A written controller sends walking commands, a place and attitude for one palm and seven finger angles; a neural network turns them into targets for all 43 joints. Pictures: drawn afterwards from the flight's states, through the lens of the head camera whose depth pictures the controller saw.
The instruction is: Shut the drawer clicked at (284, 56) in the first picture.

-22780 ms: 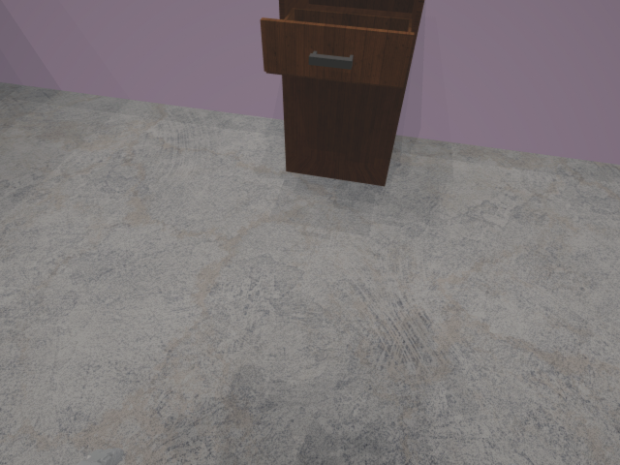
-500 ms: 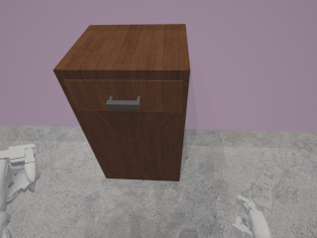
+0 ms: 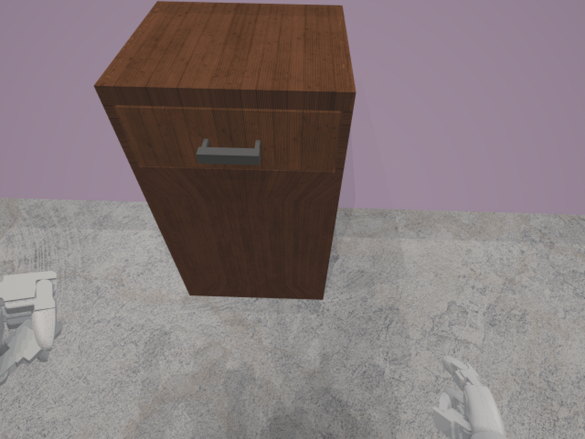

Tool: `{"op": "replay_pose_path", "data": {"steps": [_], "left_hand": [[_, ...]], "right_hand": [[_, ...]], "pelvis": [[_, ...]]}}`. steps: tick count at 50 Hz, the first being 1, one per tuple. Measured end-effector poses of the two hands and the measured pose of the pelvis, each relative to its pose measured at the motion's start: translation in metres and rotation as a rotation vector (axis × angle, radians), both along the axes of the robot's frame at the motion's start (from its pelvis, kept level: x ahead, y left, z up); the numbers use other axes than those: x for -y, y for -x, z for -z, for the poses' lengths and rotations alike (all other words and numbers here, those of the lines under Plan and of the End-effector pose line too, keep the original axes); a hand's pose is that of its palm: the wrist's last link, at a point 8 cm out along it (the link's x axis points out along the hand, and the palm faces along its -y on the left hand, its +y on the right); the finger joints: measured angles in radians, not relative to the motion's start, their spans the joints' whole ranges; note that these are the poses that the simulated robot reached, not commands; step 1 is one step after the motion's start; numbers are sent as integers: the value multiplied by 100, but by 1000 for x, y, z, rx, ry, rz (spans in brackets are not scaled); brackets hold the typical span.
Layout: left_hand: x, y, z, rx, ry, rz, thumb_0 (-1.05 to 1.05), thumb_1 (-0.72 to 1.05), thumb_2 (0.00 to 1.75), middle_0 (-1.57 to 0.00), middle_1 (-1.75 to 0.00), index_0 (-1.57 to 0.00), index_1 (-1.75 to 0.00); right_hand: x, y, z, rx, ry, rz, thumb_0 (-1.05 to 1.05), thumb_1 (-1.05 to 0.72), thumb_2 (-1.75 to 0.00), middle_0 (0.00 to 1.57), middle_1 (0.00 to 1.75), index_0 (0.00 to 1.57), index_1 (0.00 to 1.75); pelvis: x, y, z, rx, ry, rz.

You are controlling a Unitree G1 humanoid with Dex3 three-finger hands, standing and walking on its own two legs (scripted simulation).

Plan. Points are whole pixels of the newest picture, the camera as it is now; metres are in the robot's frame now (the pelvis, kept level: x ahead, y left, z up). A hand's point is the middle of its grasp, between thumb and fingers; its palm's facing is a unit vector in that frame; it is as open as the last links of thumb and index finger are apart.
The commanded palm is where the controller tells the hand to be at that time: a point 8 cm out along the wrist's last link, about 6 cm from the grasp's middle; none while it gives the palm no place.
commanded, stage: step back with the hand held close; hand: left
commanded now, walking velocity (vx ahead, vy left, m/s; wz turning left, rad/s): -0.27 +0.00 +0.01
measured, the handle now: (230, 149) +0.67 +0.17 -0.02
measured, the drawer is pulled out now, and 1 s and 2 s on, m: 0.00 0.00 0.00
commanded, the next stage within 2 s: stop stepping back and stand still in 0.78 s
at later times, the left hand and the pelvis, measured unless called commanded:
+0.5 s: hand out of the picture +0.13 +0.25 +0.17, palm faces +0.35 -0.80 -0.49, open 3.2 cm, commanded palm +0.05 +0.29 +0.18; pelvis -0.07 +0.01 -0.01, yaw +3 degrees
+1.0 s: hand out of the picture +0.04 +0.23 +0.17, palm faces +0.29 -0.83 -0.48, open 3.2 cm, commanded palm +0.00 +0.27 +0.18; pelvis -0.15 +0.00 -0.01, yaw -3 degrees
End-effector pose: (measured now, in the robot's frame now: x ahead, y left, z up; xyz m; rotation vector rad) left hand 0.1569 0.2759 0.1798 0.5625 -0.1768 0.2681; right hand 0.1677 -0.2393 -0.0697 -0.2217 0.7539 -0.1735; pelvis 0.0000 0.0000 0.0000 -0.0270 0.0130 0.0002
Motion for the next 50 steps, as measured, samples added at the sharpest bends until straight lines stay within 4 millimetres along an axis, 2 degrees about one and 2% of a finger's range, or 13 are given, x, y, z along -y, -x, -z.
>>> {"op": "replay_pose_path", "data": {"steps": [11, 16, 23, 28, 31, 35, 39, 43, 46, 50], "left_hand": [[1, 43, -3, 73, -38, -33, 2, 89, 90, -141, -160, -140, -160], [5, 52, -3, 133, 18, -16, 2, 89, 90, -141, -160, -140, -160], [-11, 57, -2, 157, -17, 32, 2, 89, 90, -141, -160, -140, -160], [-21, 76, -13, 160, -46, 14, 2, 89, 90, -141, -160, -140, -160], [-16, 90, -11, 149, -13, 14, 2, 89, 90, -141, -160, -140, -160], [2, 101, -2, 154, -1, 72, 2, 89, 90, -141, -160, -140, -160], [14, 102, -6, 202, 28, 152, 2, 89, 90, -141, -160, -140, -160], [13, 111, -14, 211, -11, 181, 2, 89, 90, -141, -160, -140, -160], [8, 130, -16, 166, -54, 159, 1, 89, 90, -141, -160, -140, -160], [0, 156, -11, 118, -19, 76, 1, 89, 90, -141, -160, -140, -160]], "right_hand": [[0, 29, 9, 19, 14, -46, 2, -90, -90, 20, 30, 21, 30], [5, 48, 11, -16, 34, -34, 2, -90, -90, 20, 30, 21, 30], [1, 76, 6, -22, 73, 14, 2, -90, -90, 20, 30, 20, 30], [-11, 88, 1, -13, 46, -21, 2, -90, -90, 20, 30, 20, 30], [-17, 92, 1, -7, 25, -55, 2, -90, -90, 20, 30, 20, 30], [-18, 101, 14, 3, 10, -82, 1, -90, -90, 20, 30, 21, 30], [-16, 123, 19, -3, 7, -32, 1, -90, -90, 20, 30, 21, 30], [-9, 147, 16, 9, 5, 7, 2, -90, -90, 20, 30, 21, 30], [-2, 167, 14, 1, -5, 21, 1, -90, -90, 20, 30, 21, 30], [9, 193, 10, -59, 26, 47, 2, -90, -90, 20, 30, 21, 30]], "pelvis": [[5, 30, 9, 16, 5, -22], [3, 42, 10, 19, 14, -28], [-7, 61, 12, 23, 50, -35], [-6, 73, 5, -25, 71, -40], [-3, 82, 4, -64, 59, -17], [1, 106, 14, -71, 26, 43], [-1, 117, 16, -15, 45, 33], [2, 134, 17, -9, 37, 17], [6, 149, 14, -13, 33, 5], [3, 147, 6, -25, -16, 55]]}}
